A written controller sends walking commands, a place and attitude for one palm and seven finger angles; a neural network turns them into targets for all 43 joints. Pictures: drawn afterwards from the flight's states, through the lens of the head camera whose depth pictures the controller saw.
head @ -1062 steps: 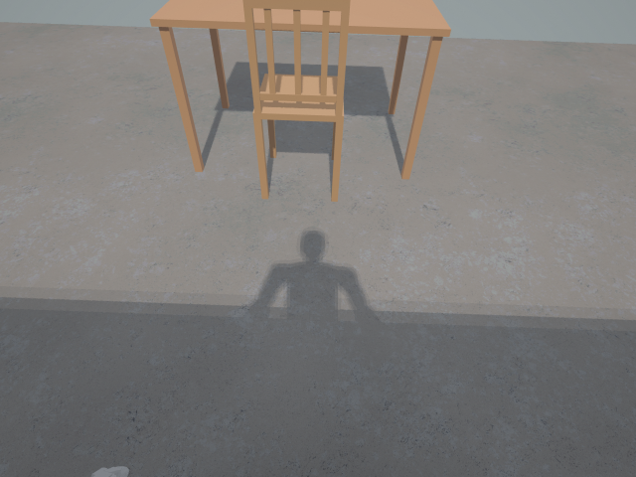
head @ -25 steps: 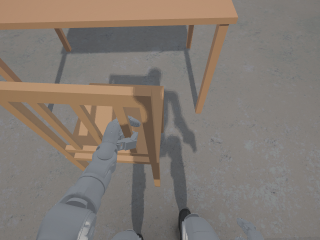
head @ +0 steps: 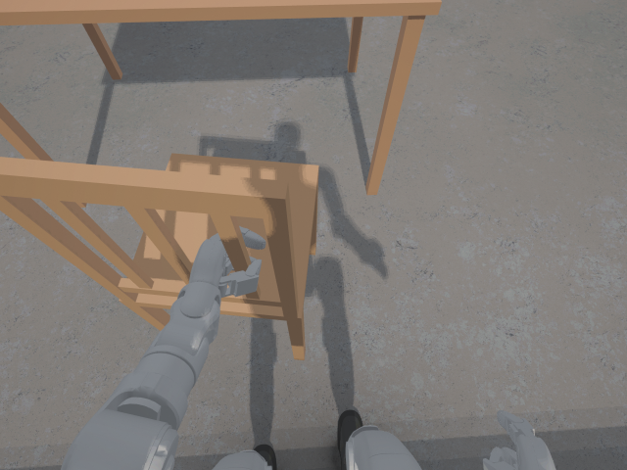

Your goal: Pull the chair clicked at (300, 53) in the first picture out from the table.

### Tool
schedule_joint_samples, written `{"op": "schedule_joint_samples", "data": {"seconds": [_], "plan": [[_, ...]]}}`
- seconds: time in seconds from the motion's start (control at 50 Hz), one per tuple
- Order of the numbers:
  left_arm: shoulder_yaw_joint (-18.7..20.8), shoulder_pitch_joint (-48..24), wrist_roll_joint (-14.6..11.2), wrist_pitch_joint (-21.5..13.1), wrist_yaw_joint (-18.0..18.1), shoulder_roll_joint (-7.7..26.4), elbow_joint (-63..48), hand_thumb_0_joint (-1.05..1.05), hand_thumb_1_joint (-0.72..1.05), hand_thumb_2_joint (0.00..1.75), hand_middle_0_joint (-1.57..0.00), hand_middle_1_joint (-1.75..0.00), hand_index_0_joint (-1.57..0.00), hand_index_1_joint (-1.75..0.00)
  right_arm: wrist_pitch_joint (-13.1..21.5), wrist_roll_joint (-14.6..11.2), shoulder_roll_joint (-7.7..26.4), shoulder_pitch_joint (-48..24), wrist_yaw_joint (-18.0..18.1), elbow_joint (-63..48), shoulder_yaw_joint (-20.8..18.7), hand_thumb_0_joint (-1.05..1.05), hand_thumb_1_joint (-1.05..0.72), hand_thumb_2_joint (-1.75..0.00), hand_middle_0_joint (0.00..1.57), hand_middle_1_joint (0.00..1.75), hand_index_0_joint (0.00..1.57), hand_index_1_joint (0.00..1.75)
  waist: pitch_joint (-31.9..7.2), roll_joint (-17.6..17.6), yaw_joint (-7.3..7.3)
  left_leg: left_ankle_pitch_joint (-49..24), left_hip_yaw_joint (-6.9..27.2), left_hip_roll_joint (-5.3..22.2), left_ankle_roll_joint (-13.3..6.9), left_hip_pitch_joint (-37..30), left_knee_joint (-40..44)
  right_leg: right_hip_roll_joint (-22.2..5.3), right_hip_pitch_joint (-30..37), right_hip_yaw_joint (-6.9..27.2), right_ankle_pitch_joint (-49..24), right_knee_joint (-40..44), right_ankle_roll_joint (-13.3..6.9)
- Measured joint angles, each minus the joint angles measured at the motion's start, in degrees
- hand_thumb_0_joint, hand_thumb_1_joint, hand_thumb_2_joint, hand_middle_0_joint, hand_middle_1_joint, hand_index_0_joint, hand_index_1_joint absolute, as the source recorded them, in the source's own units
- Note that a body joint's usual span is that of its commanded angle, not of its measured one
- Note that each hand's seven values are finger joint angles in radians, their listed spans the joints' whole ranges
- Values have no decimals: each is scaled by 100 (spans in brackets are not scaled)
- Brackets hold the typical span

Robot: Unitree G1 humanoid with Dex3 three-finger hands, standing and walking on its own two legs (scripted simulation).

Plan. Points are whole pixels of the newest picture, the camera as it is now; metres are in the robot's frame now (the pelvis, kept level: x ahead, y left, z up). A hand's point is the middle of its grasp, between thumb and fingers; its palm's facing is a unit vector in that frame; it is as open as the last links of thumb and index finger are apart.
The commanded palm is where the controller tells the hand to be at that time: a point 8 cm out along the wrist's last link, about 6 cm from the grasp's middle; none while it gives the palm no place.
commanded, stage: step backward, pulling the chair out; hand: left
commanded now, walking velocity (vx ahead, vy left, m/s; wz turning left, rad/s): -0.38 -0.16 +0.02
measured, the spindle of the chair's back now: (174, 254) +0.41 +0.21 -0.07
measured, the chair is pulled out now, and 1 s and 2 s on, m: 0.38 0.56 0.57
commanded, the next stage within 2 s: stop walking, hand still on the chair in 0.40 s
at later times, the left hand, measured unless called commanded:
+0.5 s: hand (246, 350) +0.26 +0.09 -0.06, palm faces -0.11 -0.98 -0.16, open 5.6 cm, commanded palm +0.25 +0.14 -0.05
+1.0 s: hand (247, 415) +0.18 +0.08 -0.06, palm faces -0.05 -0.99 -0.16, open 5.7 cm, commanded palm +0.17 +0.14 -0.05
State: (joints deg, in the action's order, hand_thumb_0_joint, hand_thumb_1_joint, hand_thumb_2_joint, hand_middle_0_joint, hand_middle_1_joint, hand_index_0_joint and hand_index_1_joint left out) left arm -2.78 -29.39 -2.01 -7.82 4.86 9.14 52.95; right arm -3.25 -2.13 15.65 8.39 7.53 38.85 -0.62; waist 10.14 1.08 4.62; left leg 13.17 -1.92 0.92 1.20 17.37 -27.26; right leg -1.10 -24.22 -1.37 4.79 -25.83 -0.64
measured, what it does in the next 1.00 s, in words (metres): walks backwards: left foot, then right foot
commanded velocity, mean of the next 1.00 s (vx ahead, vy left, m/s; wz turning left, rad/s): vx -0.10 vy -0.05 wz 0.03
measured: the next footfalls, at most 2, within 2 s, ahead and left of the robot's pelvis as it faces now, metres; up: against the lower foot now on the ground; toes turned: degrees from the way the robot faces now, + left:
left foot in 0.44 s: -0.10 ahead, +0.11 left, +0.00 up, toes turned +3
right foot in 0.62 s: -0.01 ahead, -0.12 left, +0.00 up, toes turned -1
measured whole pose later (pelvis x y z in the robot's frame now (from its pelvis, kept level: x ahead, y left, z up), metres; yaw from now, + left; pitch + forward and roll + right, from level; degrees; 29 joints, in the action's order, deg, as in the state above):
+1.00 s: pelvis -0.10 -0.03 +0.00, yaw +1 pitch +0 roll +0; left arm -4.3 -12.3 -3.0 -3.7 4.6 5.5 46.1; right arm -1.3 -1.9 13.6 11.3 7.0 38.9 1.3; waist 2.9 -2.3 2.5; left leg 16.4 -1.8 2.3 1.8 8.8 -25.2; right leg 0.9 -16.5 -2.1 9.0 -25.3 -1.8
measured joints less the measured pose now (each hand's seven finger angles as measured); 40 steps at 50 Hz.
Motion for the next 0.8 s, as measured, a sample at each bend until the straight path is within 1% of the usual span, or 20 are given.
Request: {"op": "schedule_joint_samples", "data": {"seconds": [0.04, 0.08, 0.12, 0.16, 0.2, 0.26, 0.32, 0.36, 0.4, 0.44, 0.46, 0.5, 0.54, 0.56, 0.58, 0.62, 0.64, 0.68, 0.72, 0.8], "plan": [[-39, 80, -13, 34, -35, 53, -64, 7, 64, 77, -30, -123, -50, -145, -36, 43, -106, 61, -15, -146, 27, 1, -91, -90, 20, 30, 20, 29, -34, 97, -26, -82, -79, -46, -21, 28, 4, -48, -106, 63, 29, -185, 33], [-10, 225, -13, 15, -76, 44, -82, 8, 64, 78, -31, -123, -50, -145, -53, 80, -226, 153, -49, -216, 54, 1, -91, -90, 20, 30, 20, 29, -126, 96, -44, -88, -106, -56, -27, 87, -71, -60, -101, 96, 530, -573, 54], [55, 350, -44, -48, -91, 6, -65, 8, 63, 79, -32, -122, -50, -145, -51, 96, -336, 195, -90, -204, 93, 1, -91, -90, 20, 30, 20, 29, -163, -18, -121, -72, -125, 38, -8, 149, -168, 19, -106, 84, 857, -685, 21], [92, 376, -57, -125, -111, -14, 2, 8, 63, 79, -33, -121, -50, -145, -14, 90, -450, 218, -134, -140, 149, 1, -91, -90, 20, 30, 20, 29, -92, -102, -193, -51, -119, 119, 40, 160, -308, 51, -10, 6, 322, -507, 3], [166, 367, -75, -186, -114, -25, 125, 8, 62, 80, -34, -120, -50, -145, 2, 44, -534, 194, -153, -13, 210, 1, -90, -90, 20, 30, 20, 30, -58, -199, -203, -22, -70, 222, 108, 209, -468, 143, 34, -63, 134, -463, -124], [234, 251, -96, -241, -101, -98, 429, 9, 62, 80, -34, -119, -50, -145, 76, -47, -535, 211, -155, 157, 223, 1, -90, -90, 20, 30, 21, 30, -168, -281, -155, 1047, 127, 132, 66, 573, -1333, 157, -47, -152, 117, -346, -229], [281, 112, -46, -207, -59, -214, 653, 9, 63, 79, -33, -118, -50, -145, 174, -54, -403, 261, -156, 307, 213, 1, -90, -90, 20, 30, 21, 30, -284, -243, -162, 1513, 202, -109, 42, 689, -2178, 73, -114, -132, -169, -51, -221], [263, 44, -4, -167, -33, -265, 765, 9, 63, 78, -32, -119, -50, -145, 247, -54, -301, 331, -131, 366, 235, 1, -90, -90, 20, 30, 21, 30, -389, -197, -115, 1585, 152, -169, 34, 454, -2009, -2, -183, -152, -300, 61, -190], [205, -17, 18, -133, -14, -316, 837, 9, 64, 78, -31, -120, -50, -145, 332, -48, -177, 425, -92, 400, 246, 1, -90, -90, 20, 30, 21, 30, -523, -209, -62, 1441, 91, -142, 12, 47, -1319, -44, -299, -219, -383, 101, -143], [96, -86, 49, -99, -30, -332, 853, 9, 64, 78, -31, -122, -50, -145, 405, -35, -69, 505, -54, 430, 224, 1, -90, -90, 20, 30, 20, 30, -627, -211, -13, 896, 5, -120, -97, -334, -436, -101, -478, -280, -412, 5, -82], [63, -101, 47, -94, -44, -293, 848, 9, 64, 78, -31, -123, -50, -145, 406, -25, -79, 503, -35, 452, 216, 1, -90, -90, 20, 30, 20, 30, -593, -82, -19, 695, -64, -217, -165, -376, -319, -184, -531, -203, -329, -91, -34], [23, -19, -16, -89, -74, -254, 825, 9, 65, 77, -30, -124, -50, -145, 384, -4, -68, 611, -19, 369, 193, 1, -91, -90, 20, 30, 20, 30, -560, -38, -29, 622, -136, -256, -222, -434, -268, -171, -592, -71, 331, -596, 68], [32, 159, -66, -5, -103, -259, 657, 10, 65, 77, -29, -122, -50, -145, 361, 59, -100, 742, -28, 296, 138, 1, -91, -90, 20, 30, 20, 29, -518, -160, 13, 620, -94, -182, -225, -511, -209, -62, -533, -1, 1052, -1400, 61], [43, 269, -55, 63, -107, -265, 502, 10, 65, 77, -29, -122, -50, -145, 348, 82, -135, 795, -60, 271, 114, 1, -91, -90, 20, 30, 20, 29, -464, -230, 23, 605, -54, -125, -210, -566, -176, -7, -365, 4, 1177, -1493, 33], [46, 368, -40, 115, -123, -270, 367, 10, 65, 77, -29, -121, -50, -145, 336, 88, -176, 851, -102, 256, 110, 1, -91, -90, 20, 30, 20, 29, -416, -281, 12, 596, -19, -66, -186, -598, -188, 36, -115, -14, 1077, -1307, 5], [-2, 549, 11, 177, -137, -248, 94, 10, 64, 77, -30, -122, -50, -145, 301, 69, -282, 981, -199, 219, 144, 1, -91, -90, 20, 30, 20, 29, -399, -266, -64, 652, 19, -3, -115, -529, -451, 46, 462, -53, 393, -563, -55], [-16, 613, 11, 212, -123, -226, -33, 10, 64, 77, -31, -123, -50, -145, 279, 52, -314, 962, -240, 223, 176, 1, -91, -90, 20, 30, 20, 29, -358, -290, -98, 701, 34, 63, -72, -473, -626, 107, 590, -75, 502, -377, -60], [-44, 700, -18, 230, -118, -185, -200, 10, 63, 77, -32, -124, -50, -145, 275, 33, -353, 848, -255, 215, 218, 1, -90, -90, 20, 30, 20, 29, -271, -369, -61, 754, 103, 161, -8, -468, -653, 198, 628, -144, 640, -324, -66], [-55, 778, -56, 272, -131, -157, -338, 10, 63, 77, -32, -124, -50, -145, 267, 23, -387, 718, -218, 198, 234, 1, -90, -90, 20, 30, 20, 30, -254, -356, -35, 721, 121, 137, -6, -505, -454, 172, 563, -166, 646, -355, -67], [-17, 1019, -141, 351, -99, -176, -510, 11, 64, 77, -31, -122, -50, -145, 261, 35, -392, 501, -141, 124, 261, 1, -90, -90, 20, 30, 20, 30, -298, -289, -104, 470, 22, 86, 9, -614, -179, 137, 551, -67, 542, -290, -74]]}}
